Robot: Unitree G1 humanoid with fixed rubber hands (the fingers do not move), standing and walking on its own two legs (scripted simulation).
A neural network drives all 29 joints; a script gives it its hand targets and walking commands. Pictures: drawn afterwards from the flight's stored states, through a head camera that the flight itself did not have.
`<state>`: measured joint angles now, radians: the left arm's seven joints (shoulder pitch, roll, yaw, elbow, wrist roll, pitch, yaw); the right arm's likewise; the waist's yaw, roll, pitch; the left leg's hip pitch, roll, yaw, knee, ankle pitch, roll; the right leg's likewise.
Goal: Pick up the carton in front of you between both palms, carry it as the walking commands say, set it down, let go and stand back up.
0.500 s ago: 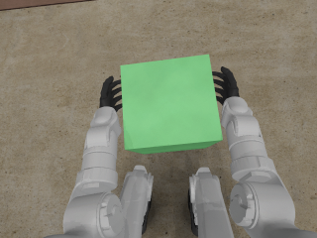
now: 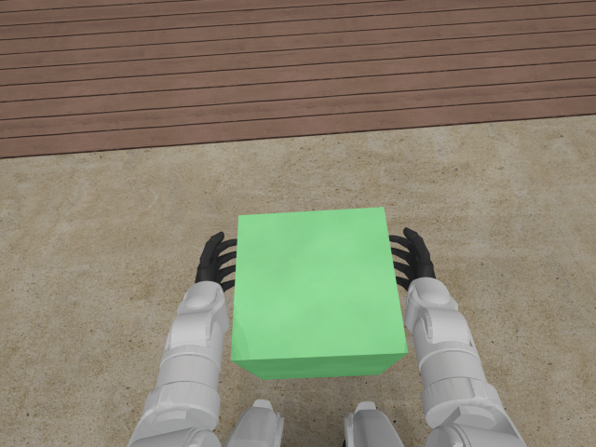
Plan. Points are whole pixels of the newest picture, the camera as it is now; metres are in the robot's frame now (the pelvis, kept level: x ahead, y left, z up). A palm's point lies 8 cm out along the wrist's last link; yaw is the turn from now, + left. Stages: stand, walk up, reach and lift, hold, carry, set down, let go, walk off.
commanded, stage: reach and lift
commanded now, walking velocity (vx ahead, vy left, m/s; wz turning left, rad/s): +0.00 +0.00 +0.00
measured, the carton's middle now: (316, 303) +0.36 +0.00 -0.11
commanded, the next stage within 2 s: hold in 1.50 s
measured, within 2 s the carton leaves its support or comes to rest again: neither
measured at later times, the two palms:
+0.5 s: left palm (175, 252) +0.33 +0.15 +0.12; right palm (468, 259) +0.33 -0.15 +0.12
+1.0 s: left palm (171, 244) +0.33 +0.15 +0.14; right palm (477, 252) +0.33 -0.15 +0.14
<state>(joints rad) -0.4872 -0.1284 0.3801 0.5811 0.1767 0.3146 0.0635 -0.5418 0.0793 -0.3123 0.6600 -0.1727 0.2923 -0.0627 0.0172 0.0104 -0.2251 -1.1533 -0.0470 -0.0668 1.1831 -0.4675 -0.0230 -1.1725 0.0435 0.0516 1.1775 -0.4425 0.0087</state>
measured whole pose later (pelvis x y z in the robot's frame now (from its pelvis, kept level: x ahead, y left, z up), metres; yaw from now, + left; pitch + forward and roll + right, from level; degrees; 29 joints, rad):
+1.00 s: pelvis +0.02 +0.00 +0.11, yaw +0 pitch -5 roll +0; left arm -0.35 -0.18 0.33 0.39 0.33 0.62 -0.02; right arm -0.35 0.18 -0.32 0.38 -0.32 0.61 0.00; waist 0.00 0.01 0.02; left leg -0.14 -0.02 -0.07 0.44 -0.22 -0.01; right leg -0.16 0.02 0.07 0.44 -0.20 0.00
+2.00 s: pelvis +0.04 +0.02 +0.11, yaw +2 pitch +0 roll +0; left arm -0.25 -0.15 0.15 0.08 0.23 0.84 0.03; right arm -0.23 0.14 -0.20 0.07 -0.21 0.81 -0.01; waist -0.01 -0.01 -0.11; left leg -0.25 0.00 0.00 0.54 -0.35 -0.01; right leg -0.23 -0.01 0.03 0.50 -0.28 0.01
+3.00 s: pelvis +0.57 +0.09 +0.12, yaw +0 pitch +4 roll -2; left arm 0.09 -0.13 0.01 -0.55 0.04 1.12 0.15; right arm 0.09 0.14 -0.05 -0.53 0.00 1.09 -0.15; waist -0.03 0.00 -0.16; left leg -0.01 0.02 0.24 0.22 -0.29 0.06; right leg -0.66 -0.12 -0.14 0.80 -0.06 0.02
